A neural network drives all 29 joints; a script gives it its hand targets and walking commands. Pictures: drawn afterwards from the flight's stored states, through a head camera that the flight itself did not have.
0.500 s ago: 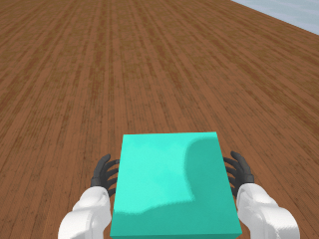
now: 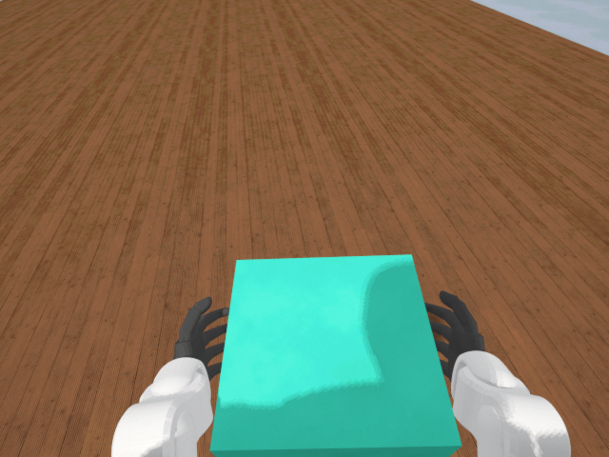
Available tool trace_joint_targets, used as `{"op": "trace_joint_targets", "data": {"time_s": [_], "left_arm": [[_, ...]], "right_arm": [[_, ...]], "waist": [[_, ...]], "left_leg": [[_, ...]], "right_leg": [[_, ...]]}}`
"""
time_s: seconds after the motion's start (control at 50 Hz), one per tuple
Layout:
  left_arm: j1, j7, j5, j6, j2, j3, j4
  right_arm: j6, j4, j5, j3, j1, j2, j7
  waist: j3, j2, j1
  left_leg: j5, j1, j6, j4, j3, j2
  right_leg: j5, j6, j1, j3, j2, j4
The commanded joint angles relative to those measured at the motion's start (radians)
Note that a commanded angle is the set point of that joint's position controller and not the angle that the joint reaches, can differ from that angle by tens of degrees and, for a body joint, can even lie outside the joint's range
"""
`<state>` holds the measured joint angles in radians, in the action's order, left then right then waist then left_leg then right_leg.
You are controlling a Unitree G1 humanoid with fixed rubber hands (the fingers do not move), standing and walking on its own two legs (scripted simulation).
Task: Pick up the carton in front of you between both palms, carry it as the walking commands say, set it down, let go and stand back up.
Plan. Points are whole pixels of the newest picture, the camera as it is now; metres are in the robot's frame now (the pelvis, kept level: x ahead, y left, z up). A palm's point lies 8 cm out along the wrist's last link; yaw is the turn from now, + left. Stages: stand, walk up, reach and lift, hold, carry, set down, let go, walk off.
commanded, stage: carry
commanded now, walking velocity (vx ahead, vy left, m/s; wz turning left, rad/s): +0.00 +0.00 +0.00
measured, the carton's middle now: (327, 380) +0.24 +0.00 +0.02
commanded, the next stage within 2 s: hold in 1.32 s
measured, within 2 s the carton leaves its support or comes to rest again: neither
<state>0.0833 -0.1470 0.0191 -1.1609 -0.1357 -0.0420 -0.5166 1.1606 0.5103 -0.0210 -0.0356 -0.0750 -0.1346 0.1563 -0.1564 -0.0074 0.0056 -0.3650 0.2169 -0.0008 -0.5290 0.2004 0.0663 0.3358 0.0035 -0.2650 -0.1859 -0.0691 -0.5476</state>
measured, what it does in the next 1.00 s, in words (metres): shifts its weight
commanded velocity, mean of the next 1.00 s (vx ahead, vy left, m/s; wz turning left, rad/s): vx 0.00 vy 0.00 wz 0.00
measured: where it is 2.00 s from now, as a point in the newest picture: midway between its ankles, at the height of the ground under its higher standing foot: outside the picture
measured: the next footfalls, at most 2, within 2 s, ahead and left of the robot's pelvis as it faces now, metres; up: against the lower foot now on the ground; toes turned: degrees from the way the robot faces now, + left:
none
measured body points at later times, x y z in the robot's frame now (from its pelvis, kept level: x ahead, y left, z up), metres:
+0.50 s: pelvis -0.04 +0.00 +0.01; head -0.07 +0.00 +0.45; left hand +0.22 +0.15 +0.06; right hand +0.22 -0.15 +0.06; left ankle -0.06 +0.10 -0.73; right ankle -0.03 -0.10 -0.73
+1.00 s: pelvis -0.05 +0.01 +0.00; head -0.06 +0.00 +0.45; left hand +0.25 +0.16 +0.03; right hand +0.25 -0.15 +0.03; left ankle -0.06 +0.10 -0.73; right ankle -0.03 -0.10 -0.73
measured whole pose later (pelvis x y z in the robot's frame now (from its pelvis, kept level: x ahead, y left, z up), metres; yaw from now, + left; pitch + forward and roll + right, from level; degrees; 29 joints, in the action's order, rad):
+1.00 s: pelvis -0.05 +0.01 +0.00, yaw +0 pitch +2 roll +0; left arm -0.19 -0.03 0.21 -0.70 -0.14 -0.16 0.14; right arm 0.70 -0.14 -0.21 -0.16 0.20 -0.14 0.04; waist -0.07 0.00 0.01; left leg -0.27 0.26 -0.03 -0.50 0.20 0.05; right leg 0.23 0.01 -0.30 -0.19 -0.08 -0.50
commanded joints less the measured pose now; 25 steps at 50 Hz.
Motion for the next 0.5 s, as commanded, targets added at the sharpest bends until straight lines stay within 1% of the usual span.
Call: {"op": "trace_joint_targets", "data": {"time_s": [0.0, 0.1, 0.2, 0.24, 0.3, 0.38, 0.48], "left_arm": [[-0.333, 0.028, -0.163, 0.017, -0.634, 0.530, -0.103], [-0.328, 0.041, -0.154, 0.015, -0.613, 0.536, -0.071], [-0.361, 0.077, -0.131, 0.031, -0.564, 0.526, 0.002], [-0.380, 0.090, -0.115, 0.052, -0.529, 0.501, 0.040], [-0.415, 0.110, -0.107, 0.087, -0.527, 0.490, 0.083], [-0.445, 0.137, -0.097, 0.134, -0.539, 0.483, 0.143], [-0.487, 0.169, -0.063, 0.207, -0.548, 0.451, 0.243]], "right_arm": [[-0.015, 0.110, 0.179, 0.546, 0.335, -0.644, -0.035], [-0.013, 0.084, 0.164, 0.547, 0.329, -0.624, -0.047], [-0.029, 0.008, 0.138, 0.538, 0.360, -0.581, -0.083], [-0.049, -0.039, 0.123, 0.515, 0.379, -0.551, -0.096], [-0.087, -0.088, 0.113, 0.501, 0.414, -0.551, -0.115], [-0.136, -0.151, 0.097, 0.484, 0.442, -0.559, -0.139], [-0.208, -0.259, 0.063, 0.443, 0.479, -0.562, -0.173]], "waist": [[-0.136, 0.005, -0.002], [-0.106, 0.005, 0.000], [-0.066, 0.007, 0.000], [-0.058, 0.007, -0.001], [-0.062, 0.008, -0.002], [-0.079, 0.008, -0.004], [-0.086, 0.006, -0.003]], "left_leg": [[0.523, -0.058, 0.001, 0.041, -0.092, 0.104], [0.444, -0.048, -0.004, 0.070, -0.100, 0.106], [0.347, -0.024, -0.010, 0.100, -0.109, 0.107], [0.310, -0.015, -0.012, 0.110, -0.112, 0.108], [0.269, -0.008, -0.015, 0.122, -0.113, 0.107], [0.250, -0.011, -0.018, 0.127, -0.113, 0.107], [0.231, -0.007, -0.020, 0.135, -0.113, 0.109]], "right_leg": [[-0.537, 0.008, 0.090, 0.097, -0.106, 0.038], [-0.448, 0.011, 0.075, 0.103, -0.104, 0.071], [-0.350, 0.015, 0.054, 0.111, -0.102, 0.105], [-0.323, 0.016, 0.051, 0.114, -0.102, 0.114], [-0.297, 0.016, 0.053, 0.117, -0.104, 0.125], [-0.283, 0.015, 0.059, 0.116, -0.104, 0.129], [-0.266, 0.011, 0.059, 0.115, -0.104, 0.132]]}}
